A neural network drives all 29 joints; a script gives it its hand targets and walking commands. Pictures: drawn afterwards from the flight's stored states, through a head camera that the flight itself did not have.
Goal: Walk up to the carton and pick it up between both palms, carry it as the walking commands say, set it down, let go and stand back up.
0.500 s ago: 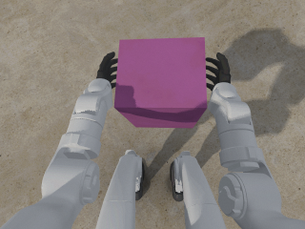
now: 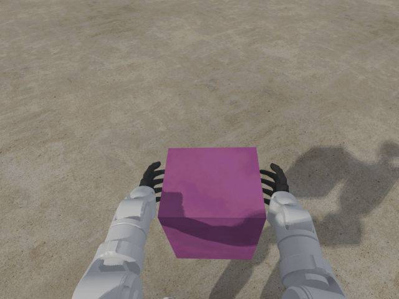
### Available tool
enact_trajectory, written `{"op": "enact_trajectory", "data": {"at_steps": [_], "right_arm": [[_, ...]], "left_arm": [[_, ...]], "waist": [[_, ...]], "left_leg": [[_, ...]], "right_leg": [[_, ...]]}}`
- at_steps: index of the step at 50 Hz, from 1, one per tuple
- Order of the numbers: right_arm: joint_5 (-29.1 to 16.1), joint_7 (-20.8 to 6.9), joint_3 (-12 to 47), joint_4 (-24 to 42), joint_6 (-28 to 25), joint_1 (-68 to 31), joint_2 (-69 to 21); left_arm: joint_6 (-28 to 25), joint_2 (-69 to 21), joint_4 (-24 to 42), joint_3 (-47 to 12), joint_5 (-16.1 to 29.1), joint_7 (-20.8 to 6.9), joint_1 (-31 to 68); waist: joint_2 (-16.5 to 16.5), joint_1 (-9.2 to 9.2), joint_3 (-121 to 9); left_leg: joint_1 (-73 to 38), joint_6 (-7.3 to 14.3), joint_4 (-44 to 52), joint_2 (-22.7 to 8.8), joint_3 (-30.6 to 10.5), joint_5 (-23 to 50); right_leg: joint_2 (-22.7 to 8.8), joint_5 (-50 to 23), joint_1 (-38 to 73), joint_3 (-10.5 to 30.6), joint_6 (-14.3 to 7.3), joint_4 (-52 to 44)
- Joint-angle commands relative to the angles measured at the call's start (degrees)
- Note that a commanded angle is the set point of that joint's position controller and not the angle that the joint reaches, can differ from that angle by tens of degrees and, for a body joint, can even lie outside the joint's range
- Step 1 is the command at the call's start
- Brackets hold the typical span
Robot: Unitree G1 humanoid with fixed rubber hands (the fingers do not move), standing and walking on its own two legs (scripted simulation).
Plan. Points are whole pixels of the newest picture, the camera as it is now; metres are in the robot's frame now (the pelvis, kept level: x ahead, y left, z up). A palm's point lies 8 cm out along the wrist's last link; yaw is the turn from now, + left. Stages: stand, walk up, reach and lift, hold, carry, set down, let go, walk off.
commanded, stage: reach and lift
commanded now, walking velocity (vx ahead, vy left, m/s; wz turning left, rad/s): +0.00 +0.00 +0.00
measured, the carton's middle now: (212, 207) +0.36 +0.00 -0.06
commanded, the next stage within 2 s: hold in 1.48 s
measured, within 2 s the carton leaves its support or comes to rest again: neither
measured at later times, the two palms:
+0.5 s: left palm (141, 185) +0.33 +0.14 +0.07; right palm (291, 191) +0.32 -0.14 +0.08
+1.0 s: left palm (138, 183) +0.33 +0.15 +0.08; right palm (291, 184) +0.33 -0.14 +0.10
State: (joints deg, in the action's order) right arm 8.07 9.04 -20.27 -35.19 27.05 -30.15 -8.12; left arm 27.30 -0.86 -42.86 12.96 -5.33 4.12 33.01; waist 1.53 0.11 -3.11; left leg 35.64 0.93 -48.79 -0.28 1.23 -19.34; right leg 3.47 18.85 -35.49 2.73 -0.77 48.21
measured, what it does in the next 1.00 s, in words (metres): stands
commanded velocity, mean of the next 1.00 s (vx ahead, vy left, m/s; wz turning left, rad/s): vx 0.00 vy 0.00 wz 0.00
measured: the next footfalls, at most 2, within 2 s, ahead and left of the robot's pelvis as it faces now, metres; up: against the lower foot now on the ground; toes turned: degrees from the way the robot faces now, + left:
none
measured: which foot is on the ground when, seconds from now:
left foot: down 0.00-1.00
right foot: down 0.00-1.00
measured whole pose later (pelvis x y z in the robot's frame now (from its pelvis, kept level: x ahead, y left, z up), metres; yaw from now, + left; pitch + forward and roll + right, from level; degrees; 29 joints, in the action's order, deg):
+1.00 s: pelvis +0.01 +0.00 +0.03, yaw +0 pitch -6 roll -1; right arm 8.3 8.9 -16.4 -30.2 40.5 -26.5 -7.6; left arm 40.9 -2.5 -35.0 12.0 -6.9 3.8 27.2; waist 0.6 0.2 -3.9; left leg 14.3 0.8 -35.8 -0.3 0.7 -16.0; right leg 3.3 15.2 -13.6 2.8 -1.0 34.4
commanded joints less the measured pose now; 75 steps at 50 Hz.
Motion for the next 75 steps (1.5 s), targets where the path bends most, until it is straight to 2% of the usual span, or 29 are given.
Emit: {"op": "enact_trajectory", "data": {"at_steps": [1,4,5,11,19,20,21,23,28,29,31,32,33,36,37,39,41,44,49,53,56,58,59,60,64,66,68,72,75], "right_arm": [[-9.4,-21.9,35.5,8.5,1.4,-33.9,-64.3],[-11.8,-21.8,38.9,13.9,1.7,-30.1,-65.3],[-10.9,-21.1,36.5,11.0,2.3,-30.0,-63.0],[-13.9,-21.4,39.3,12.8,5.8,-28.0,-63.5],[-10.8,-20.8,34.5,11.7,9.9,-27.1,-59.6],[-11.8,-21.1,35.7,13.8,9.7,-29.5,-59.1],[-12.3,-21.2,37.3,13.5,10.4,-28.2,-61.6],[-13.9,-21.1,38.0,15.4,11.2,-29.1,-61.0],[-10.9,-20.9,34.5,13.4,13.0,-35.7,-57.4],[-10.8,-21.3,33.6,10.5,13.2,-34.2,-57.1],[-11.3,-21.5,33.7,11.8,12.6,-39.3,-56.1],[-10.7,-21.5,32.4,10.2,12.8,-40.7,-56.2],[-11.2,-21.9,32.9,10.6,11.8,-43.8,-55.9],[-9.0,-22.1,29.1,5.9,12.4,-41.3,-54.5],[-10.1,-22.2,29.4,6.8,12.7,-41.3,-55.4],[-7.2,-22.3,25.8,1.9,12.7,-37.2,-53.9],[-8.8,-22.4,28.3,5.3,12.6,-39.2,-57.0],[-8.7,-22.7,27.9,2.7,12.4,-38.5,-56.4],[-11.3,-22.1,32.7,10.1,11.9,-32.4,-58.7],[-11.1,-21.9,34.9,11.3,12.0,-34.9,-59.8],[-12.0,-21.7,34.9,11.7,13.1,-30.9,-60.0],[-11.8,-21.8,34.7,12.8,12.7,-31.2,-61.1],[-12.1,-21.9,35.7,12.6,12.7,-36.2,-62.5],[-12.3,-21.8,35.7,12.5,12.8,-32.7,-62.5],[-11.6,-22.0,32.8,10.5,13.5,-31.9,-61.1],[-12.0,-22.2,33.6,12.6,12.8,-32.3,-60.2],[-10.5,-22.0,32.9,11.5,13.1,-30.5,-61.0],[-12.4,-22.2,35.5,12.4,13.5,-31.6,-61.1],[-12.2,-21.9,36.3,13.8,13.6,-29.6,-62.1]], "left_arm": [[-0.1,-73.0,14.1,-26.5,6.7,-16.2,29.2],[0.4,-74.2,24.3,-33.9,10.4,-16.1,31.9],[1.3,-72.1,18.9,-32.4,10.1,-16.3,30.6],[4.5,-70.6,23.8,-31.6,10.6,-15.9,29.0],[8.7,-73.3,20.8,-31.1,12.0,-16.5,29.0],[9.3,-72.3,20.2,-29.1,10.2,-16.1,27.8],[9.2,-71.6,21.3,-29.0,9.5,-15.9,26.0],[8.7,-71.2,29.3,-32.7,12.8,-15.8,33.3],[12.4,-69.3,16.6,-24.9,7.7,-15.6,28.9],[11.7,-72.1,18.6,-26.6,9.6,-15.4,32.8],[11.9,-70.6,15.6,-24.4,8.0,-15.5,32.6],[11.8,-71.7,17.3,-24.9,8.9,-15.4,37.4],[11.3,-71.9,15.8,-22.4,8.1,-15.3,38.9],[11.7,-71.0,11.3,-19.8,6.4,-15.1,36.2],[12.0,-70.0,10.9,-19.3,5.8,-15.2,32.5],[12.1,-69.3,10.3,-20.2,5.7,-14.9,35.6],[11.4,-68.3,13.3,-19.4,5.8,-15.1,34.7],[11.1,-69.4,12.8,-20.4,6.9,-15.5,37.0],[10.8,-70.1,21.2,-26.2,8.8,-15.2,32.1],[11.1,-69.4,19.3,-24.1,7.6,-15.2,31.3],[11.3,-70.1,23.2,-27.7,9.9,-15.5,32.1],[11.5,-70.5,23.4,-27.6,8.8,-15.7,31.6],[11.4,-69.6,21.0,-25.6,8.7,-15.7,32.9],[11.1,-70.9,25.3,-28.6,10.5,-15.7,35.3],[12.5,-69.6,21.0,-26.7,8.9,-15.9,30.8],[11.8,-72.0,23.2,-28.3,9.7,-15.7,32.0],[12.0,-72.1,24.4,-28.6,10.0,-16.2,34.3],[12.0,-71.4,21.0,-28.2,10.5,-16.2,30.2],[11.9,-71.7,24.1,-28.0,9.6,-15.9,30.9]], "waist": [[-3.0,-1.96,-37.0],[-4.7,0.25,-39.2],[-2.8,1.28,-30.8],[-4.9,-1.60,-26.5],[-2.0,2.50,-18.9],[-7.5,1.18,-19.8],[-4.7,-1.83,-18.6],[-4.4,1.66,-19.9],[-2.7,-0.23,-8.8],[-5.3,1.56,-11.6],[-2.0,-0.40,-9.7],[-4.0,1.36,-9.1],[-6.4,0.01,-11.5],[-2.6,0.82,-8.2],[-3.6,-0.44,-7.2],[-5.3,1.50,-6.6],[-1.9,-0.83,-9.1],[-3.6,0.50,-9.0],[-4.8,0.95,-16.2],[-1.5,-1.19,-15.6],[-2.4,0.40,-16.9],[-4.0,-0.36,-19.1],[-0.7,-2.26,-19.5],[-1.9,-0.34,-20.7],[-2.3,0.05,-14.2],[-6.4,0.62,-18.0],[-2.4,1.83,-21.3],[-0.8,-0.56,-18.1],[-4.1,0.20,-19.4]], "left_leg": [[-29.4,-0.3,11.4,5.4,-9.3,24.4],[-35.3,-1.2,13.1,4.9,-9.9,32.8],[-31.0,-0.8,12.9,5.1,-10.1,29.3],[-34.0,-0.5,17.5,3.9,-10.3,25.6],[-34.8,-1.0,20.6,2.8,-10.6,22.3],[-33.7,-1.7,21.0,3.7,-9.0,22.3],[-34.4,-1.0,20.8,4.0,-8.6,26.4],[-36.3,-0.6,20.5,2.7,-10.0,25.2],[-28.2,-0.6,23.5,3.8,-7.9,9.3],[-30.9,-1.2,24.1,2.8,-8.8,9.6],[-28.9,-0.4,23.3,2.9,-8.0,6.4],[-27.1,-0.8,23.5,2.9,-8.1,1.6],[-25.7,-0.7,24.1,2.4,-8.7,0.3],[-25.7,-0.3,25.2,2.1,-8.6,-1.9],[-26.2,-0.1,25.1,2.8,-7.4,-0.5],[-26.8,-0.5,25.6,1.6,-8.3,-0.1],[-26.9,0.1,24.5,2.4,-6.9,1.8],[-27.8,-0.3,24.8,1.4,-7.3,0.6],[-34.0,-0.7,22.9,2.7,-7.2,16.1],[-33.4,-0.4,22.0,2.9,-7.5,14.9],[-34.3,-0.6,21.6,2.6,-7.7,18.3],[-33.4,-0.9,21.4,3.4,-7.1,16.1],[-32.4,-0.1,21.2,2.7,-7.4,13.7],[-34.5,-0.7,20.9,2.9,-7.3,15.7],[-30.6,-0.2,22.3,2.5,-7.2,10.7],[-32.5,-0.9,22.3,2.1,-8.1,14.3],[-33.5,-0.8,21.7,2.7,-8.1,15.2],[-34.8,0.0,21.6,1.7,-8.6,15.8],[-32.4,-0.2,21.4,3.2,-7.6,14.3]], "right_leg": [[2.8,-19.0,18.6,3.3,0.6,-11.3],[3.2,-25.6,23.2,4.3,0.5,-13.3],[3.1,-23.2,20.3,4.1,0.5,-13.7],[1.3,-18.4,25.1,4.4,0.2,-17.2],[1.5,-15.4,26.4,2.8,0.0,-20.2],[1.1,-16.8,29.9,2.6,-0.1,-20.3],[1.9,-19.7,30.3,2.6,0.6,-20.8],[1.1,-18.7,28.7,2.9,0.4,-20.8],[0.7,-8.3,28.7,1.9,0.4,-22.6],[1.0,-8.9,28.9,1.6,0.0,-21.6],[0.8,-5.2,27.0,1.6,0.3,-21.9],[0.8,-2.1,26.2,2.0,0.0,-21.3],[0.4,-3.1,27.7,2.0,-0.1,-20.1],[0.7,-0.8,25.5,0.6,0.5,-20.3],[0.7,-0.9,26.6,0.8,0.4,-21.6],[1.1,-2.4,25.2,0.8,-0.5,-21.1],[0.6,-3.0,26.5,1.5,0.3,-21.4],[0.2,-1.8,24.3,1.6,0.5,-21.3],[0.6,-14.4,27.6,1.7,0.1,-21.6],[-0.4,-12.9,27.1,2.5,0.5,-21.8],[0.1,-15.1,26.2,2.5,0.5,-21.8],[-0.1,-14.5,28.1,2.6,0.6,-21.9],[-0.4,-11.1,26.2,2.8,0.9,-21.3],[0.4,-13.6,26.6,2.1,0.4,-21.0],[0.5,-10.1,26.6,1.8,0.3,-21.5],[0.3,-13.5,27.9,2.2,-0.2,-20.7],[0.1,-13.2,27.6,2.4,0.1,-21.5],[0.1,-12.5,24.8,2.6,0.0,-21.6],[-0.1,-13.0,28.4,2.9,0.2,-21.5]]}}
